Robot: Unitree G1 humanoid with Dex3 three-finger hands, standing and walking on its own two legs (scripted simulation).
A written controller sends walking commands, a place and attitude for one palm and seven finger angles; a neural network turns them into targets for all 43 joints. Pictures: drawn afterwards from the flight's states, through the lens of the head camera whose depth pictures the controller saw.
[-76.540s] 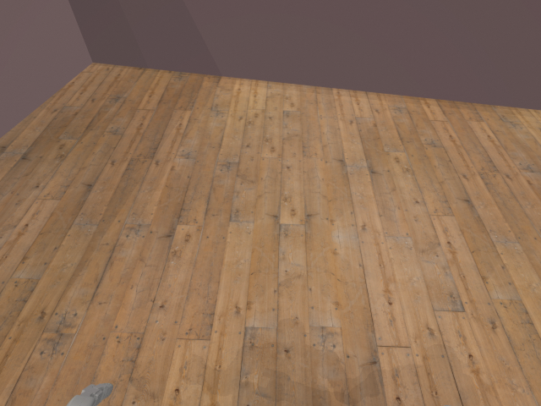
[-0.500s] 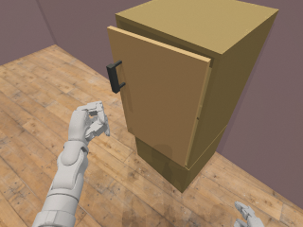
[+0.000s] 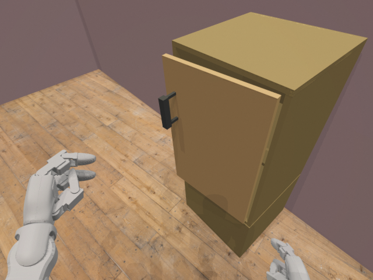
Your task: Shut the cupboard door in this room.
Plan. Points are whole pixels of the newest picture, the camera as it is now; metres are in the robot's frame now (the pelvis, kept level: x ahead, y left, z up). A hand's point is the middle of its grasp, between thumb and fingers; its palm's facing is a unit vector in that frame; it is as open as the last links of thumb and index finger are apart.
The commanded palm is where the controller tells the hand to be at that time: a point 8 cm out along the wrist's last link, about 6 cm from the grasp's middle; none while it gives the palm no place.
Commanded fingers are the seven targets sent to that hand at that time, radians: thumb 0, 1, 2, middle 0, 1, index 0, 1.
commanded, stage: draw the hand back to the body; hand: left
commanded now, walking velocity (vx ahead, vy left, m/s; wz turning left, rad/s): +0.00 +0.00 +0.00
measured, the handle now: (169, 110) +0.63 +0.13 +0.03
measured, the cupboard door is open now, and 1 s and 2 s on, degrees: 6 6 6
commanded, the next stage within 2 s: step back with the hand held close in 0.58 s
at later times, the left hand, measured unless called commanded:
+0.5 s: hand (44, 208) +0.18 +0.26 +0.15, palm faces +0.47 -0.80 -0.38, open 7.3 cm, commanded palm +0.13 +0.30 +0.17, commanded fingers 0.00 0.90 0.90 -0.20 -0.30 -0.20 -0.30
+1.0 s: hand (46, 204) +0.19 +0.26 +0.15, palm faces +0.36 -0.79 -0.49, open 7.4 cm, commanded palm +0.13 +0.31 +0.17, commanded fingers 0.00 0.90 0.90 -0.20 -0.30 -0.20 -0.30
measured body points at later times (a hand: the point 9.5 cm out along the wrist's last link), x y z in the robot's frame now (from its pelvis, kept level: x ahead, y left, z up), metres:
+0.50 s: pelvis -0.01 +0.00 +0.00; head -0.03 -0.03 +0.45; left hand +0.15 +0.30 +0.17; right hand +0.18 -0.22 -0.09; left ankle -0.02 +0.09 -0.74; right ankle +0.00 -0.12 -0.74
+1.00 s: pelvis -0.02 +0.01 -0.01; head +0.00 -0.01 +0.44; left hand +0.17 +0.30 +0.18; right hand +0.15 -0.25 -0.09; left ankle -0.02 +0.09 -0.74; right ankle +0.00 -0.12 -0.74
